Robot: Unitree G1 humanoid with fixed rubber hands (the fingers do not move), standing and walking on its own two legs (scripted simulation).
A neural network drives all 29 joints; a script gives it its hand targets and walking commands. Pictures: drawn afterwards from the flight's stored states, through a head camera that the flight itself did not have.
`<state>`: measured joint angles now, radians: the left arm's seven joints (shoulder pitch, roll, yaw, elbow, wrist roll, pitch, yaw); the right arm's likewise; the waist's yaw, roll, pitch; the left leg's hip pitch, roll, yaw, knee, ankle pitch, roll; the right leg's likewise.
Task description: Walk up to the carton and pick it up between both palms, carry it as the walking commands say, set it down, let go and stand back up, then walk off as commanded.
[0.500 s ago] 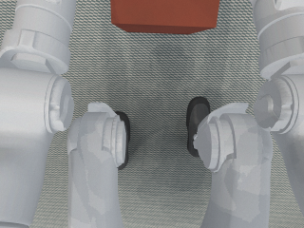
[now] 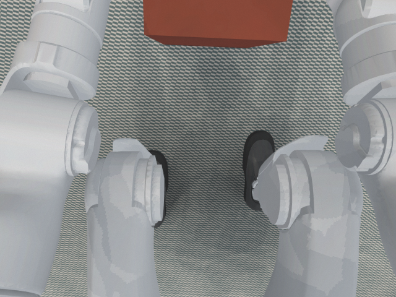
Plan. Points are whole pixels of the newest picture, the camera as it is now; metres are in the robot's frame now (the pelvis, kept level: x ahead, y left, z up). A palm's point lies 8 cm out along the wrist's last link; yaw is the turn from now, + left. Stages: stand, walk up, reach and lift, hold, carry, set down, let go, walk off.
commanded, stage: reach and lift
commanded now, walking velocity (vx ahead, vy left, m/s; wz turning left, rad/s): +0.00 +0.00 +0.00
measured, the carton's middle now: out of the picture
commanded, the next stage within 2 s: none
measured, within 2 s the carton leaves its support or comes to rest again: leaves its support in 1.24 s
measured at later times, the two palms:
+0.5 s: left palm out of the picture +0.58 +0.11 -0.16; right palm out of the picture +0.57 -0.16 -0.17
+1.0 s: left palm out of the picture +0.58 +0.11 -0.17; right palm out of the picture +0.57 -0.17 -0.17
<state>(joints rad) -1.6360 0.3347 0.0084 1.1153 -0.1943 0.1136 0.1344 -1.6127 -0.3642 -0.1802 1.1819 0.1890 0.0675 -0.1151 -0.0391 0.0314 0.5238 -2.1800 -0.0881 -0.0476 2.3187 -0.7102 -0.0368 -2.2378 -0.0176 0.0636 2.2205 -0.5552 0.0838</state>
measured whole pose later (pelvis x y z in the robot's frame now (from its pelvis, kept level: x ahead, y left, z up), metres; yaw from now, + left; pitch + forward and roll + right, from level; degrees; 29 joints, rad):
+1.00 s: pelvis +0.00 +0.00 -0.01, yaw +0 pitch +31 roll -3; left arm -1.57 0.20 0.29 0.95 0.02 0.21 0.10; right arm -1.63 -0.32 -0.19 1.13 0.09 0.22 -0.04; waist -0.04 0.04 0.52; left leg -2.18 -0.10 -0.05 2.37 -0.73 -0.03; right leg -2.23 -0.01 0.06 2.27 -0.58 0.09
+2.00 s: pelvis -0.02 -0.01 +0.06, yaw +0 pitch +29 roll -1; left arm -1.53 0.14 0.34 0.74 0.04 0.35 0.18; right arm -1.53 -0.22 -0.25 0.78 -0.01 0.43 -0.19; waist -0.02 0.06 0.53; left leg -1.97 -0.07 -0.05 2.12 -0.67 -0.04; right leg -2.03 0.01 0.07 2.04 -0.52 0.08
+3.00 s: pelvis -0.04 -0.01 +0.15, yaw +0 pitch +22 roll -1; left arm -1.40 0.03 0.44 0.59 0.16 0.43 0.12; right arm -1.37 -0.08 -0.39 0.56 -0.16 0.53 -0.15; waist -0.02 0.05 0.52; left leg -1.63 -0.06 -0.06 1.80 -0.55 -0.04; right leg -1.68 0.01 0.06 1.72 -0.42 0.07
